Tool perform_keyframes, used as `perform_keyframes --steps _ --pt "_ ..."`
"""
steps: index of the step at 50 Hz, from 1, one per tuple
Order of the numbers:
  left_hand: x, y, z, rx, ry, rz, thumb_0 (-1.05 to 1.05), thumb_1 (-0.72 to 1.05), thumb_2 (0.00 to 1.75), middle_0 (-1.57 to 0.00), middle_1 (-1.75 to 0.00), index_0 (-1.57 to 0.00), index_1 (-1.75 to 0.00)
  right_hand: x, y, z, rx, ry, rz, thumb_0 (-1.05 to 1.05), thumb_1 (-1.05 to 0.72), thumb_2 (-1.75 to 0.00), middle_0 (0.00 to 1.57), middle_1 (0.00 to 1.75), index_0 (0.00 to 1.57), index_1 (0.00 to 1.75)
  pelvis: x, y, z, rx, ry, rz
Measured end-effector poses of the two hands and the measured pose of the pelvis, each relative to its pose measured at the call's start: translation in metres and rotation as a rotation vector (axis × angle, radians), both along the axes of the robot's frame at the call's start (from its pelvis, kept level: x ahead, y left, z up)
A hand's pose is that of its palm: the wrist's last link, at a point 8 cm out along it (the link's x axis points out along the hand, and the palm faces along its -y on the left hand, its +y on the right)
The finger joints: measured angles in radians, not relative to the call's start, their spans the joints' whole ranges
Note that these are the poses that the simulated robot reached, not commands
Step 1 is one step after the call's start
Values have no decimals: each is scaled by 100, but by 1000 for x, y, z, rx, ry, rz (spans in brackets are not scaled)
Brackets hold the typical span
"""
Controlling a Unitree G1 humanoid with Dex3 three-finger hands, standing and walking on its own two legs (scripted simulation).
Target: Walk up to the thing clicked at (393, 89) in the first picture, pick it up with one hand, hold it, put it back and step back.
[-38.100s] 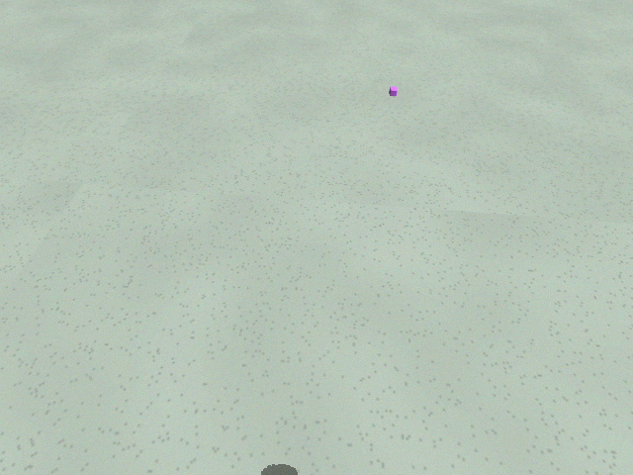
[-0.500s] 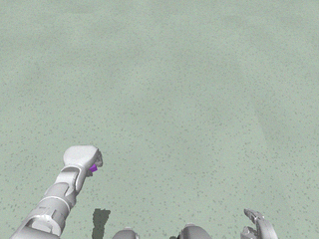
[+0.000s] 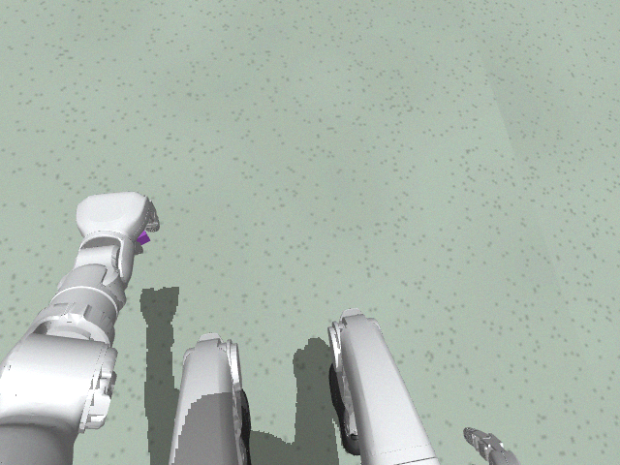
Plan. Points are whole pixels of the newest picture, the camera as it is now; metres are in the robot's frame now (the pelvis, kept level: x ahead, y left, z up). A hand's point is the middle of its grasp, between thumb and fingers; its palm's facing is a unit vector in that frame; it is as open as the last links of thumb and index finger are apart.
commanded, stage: crouch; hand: left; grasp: from above
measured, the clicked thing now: (127, 235) +0.46 +0.22 -0.17
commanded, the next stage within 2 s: lower in 1.22 s
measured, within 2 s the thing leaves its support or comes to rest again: neither
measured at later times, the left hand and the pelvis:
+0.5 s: hand (154, 250) +0.47 +0.21 -0.28, palm faces -0.46 +0.00 -0.89, open 4.9 cm; pelvis -0.01 -0.01 -0.12, yaw -1 degrees
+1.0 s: hand (163, 251) +0.48 +0.21 -0.34, palm faces -0.46 -0.01 -0.89, open 4.8 cm; pelvis -0.02 +0.00 -0.18, yaw -3 degrees
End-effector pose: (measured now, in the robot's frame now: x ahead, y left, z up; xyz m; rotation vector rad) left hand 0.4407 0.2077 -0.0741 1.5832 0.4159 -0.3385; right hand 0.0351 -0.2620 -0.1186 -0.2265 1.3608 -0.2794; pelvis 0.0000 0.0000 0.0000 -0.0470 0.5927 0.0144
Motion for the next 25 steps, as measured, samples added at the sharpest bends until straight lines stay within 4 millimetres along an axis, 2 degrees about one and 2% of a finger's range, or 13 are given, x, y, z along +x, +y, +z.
perform_keyframes --steps 6,12,19,25 --pt "8 -1 -51 -30 6 -23 -8 65 0 -105 -3 -118 -2 2 -1 -38 0 4 41 1 -90 -89 20 30 21 30 -6 -3 -40 -11 42 5" --pt "18 1 -94 -37 -15 -28 -7 65 0 -104 -3 -120 -4 11 -11 -65 -21 12 95 0 -90 -89 20 30 21 30 -7 -6 -74 -21 70 9" --pt "29 5 -129 -33 -14 -7 -7 65 1 -104 -4 -120 -5 16 -21 -88 -33 30 129 0 -90 -90 20 30 21 30 -7 -7 -101 -28 82 8" --pt "34 4 -150 -38 4 0 -7 65 1 -104 -4 -120 -6 10 -24 -103 -28 52 130 0 -91 -90 20 30 21 30 -8 -8 -118 -31 76 2"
